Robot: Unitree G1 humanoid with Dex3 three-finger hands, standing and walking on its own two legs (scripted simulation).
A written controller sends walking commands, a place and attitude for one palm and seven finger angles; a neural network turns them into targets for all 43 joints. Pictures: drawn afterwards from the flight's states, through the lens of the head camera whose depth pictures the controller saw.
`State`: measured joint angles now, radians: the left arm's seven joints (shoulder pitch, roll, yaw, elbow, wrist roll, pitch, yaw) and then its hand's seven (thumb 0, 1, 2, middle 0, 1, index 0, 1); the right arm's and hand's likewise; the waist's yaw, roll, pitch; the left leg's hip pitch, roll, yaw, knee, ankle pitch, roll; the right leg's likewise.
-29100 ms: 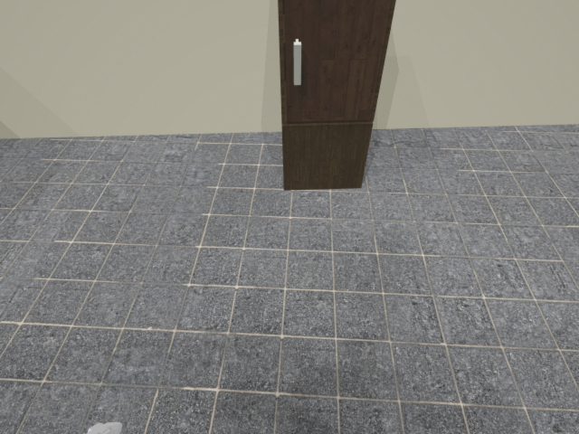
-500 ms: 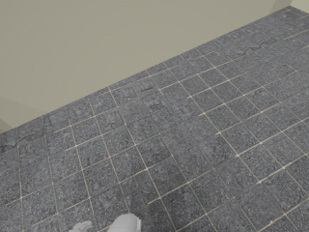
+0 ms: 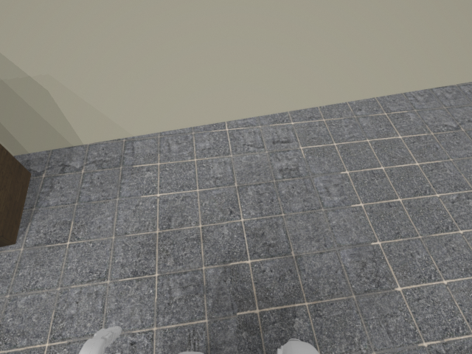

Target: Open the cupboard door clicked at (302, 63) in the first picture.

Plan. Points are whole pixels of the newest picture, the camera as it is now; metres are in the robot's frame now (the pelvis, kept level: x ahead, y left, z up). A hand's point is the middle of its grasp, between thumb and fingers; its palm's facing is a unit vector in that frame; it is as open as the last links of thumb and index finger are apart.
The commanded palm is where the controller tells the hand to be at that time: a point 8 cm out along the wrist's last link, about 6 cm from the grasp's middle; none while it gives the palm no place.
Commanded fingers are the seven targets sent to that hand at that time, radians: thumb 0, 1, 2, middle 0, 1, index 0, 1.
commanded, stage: turn to face it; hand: left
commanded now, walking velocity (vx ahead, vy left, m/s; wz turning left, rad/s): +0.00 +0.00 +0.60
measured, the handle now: out of the picture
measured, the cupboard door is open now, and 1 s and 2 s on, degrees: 49 49 49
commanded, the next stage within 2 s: take the last steps up to it in 1.68 s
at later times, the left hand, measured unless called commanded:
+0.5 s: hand out of the picture -0.01 +0.19 -0.19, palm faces +0.37 -0.90 -0.23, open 7.3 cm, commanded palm none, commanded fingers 0.00 0.90 0.90 -0.20 -0.30 -0.20 -0.30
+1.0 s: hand out of the picture +0.03 +0.15 -0.14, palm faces +0.56 -0.78 -0.28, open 7.3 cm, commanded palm none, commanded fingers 0.00 0.90 0.90 -0.20 -0.30 -0.20 -0.30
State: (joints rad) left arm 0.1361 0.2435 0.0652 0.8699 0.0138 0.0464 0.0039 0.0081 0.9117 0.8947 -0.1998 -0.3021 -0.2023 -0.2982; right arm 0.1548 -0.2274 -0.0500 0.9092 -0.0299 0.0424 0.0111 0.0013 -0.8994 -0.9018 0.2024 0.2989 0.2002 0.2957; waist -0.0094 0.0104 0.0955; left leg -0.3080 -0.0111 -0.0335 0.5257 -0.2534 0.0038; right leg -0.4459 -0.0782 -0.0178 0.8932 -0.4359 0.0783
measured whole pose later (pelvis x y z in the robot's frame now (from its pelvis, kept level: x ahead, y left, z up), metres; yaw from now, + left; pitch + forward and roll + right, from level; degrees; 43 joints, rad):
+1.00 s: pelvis +0.06 -0.07 +0.00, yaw +37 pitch +1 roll +2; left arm 0.16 0.17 0.03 0.85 0.02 0.01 0.02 0.00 0.91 0.89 -0.20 -0.30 -0.21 -0.30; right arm 0.16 -0.27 -0.09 0.94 -0.02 0.09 0.02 0.00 -0.90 -0.90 0.20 0.30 0.20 0.30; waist -0.03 0.05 0.11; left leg -0.51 -0.03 -0.03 1.15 -0.46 -0.05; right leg -0.25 -0.07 -0.13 0.58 -0.35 -0.02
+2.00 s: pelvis +0.12 -0.06 +0.01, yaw +64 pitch +0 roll +2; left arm 0.28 0.17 0.04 0.99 0.03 -0.04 0.01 0.00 0.92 0.89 -0.20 -0.30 -0.21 -0.30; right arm 0.17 -0.21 -0.06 1.03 -0.02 0.07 0.03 0.00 -0.91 -0.90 0.20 0.30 0.19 0.29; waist 0.03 -0.01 0.07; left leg -0.42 0.02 0.04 0.92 -0.42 -0.04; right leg -0.14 -0.10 -0.22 0.45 -0.31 -0.01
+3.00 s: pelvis +0.17 +0.27 +0.01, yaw +68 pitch +1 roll +1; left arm 0.32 0.16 0.04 1.09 0.02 -0.08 0.00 -0.02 0.94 0.89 -0.20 -0.30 -0.20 -0.30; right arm 0.16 -0.20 -0.06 1.04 -0.03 0.00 0.02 0.01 -0.92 -0.90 0.20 0.30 0.19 0.29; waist 0.02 0.02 0.04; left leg -0.56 0.10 0.03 0.84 -0.17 -0.04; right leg -0.08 -0.04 -0.16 0.34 -0.27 -0.03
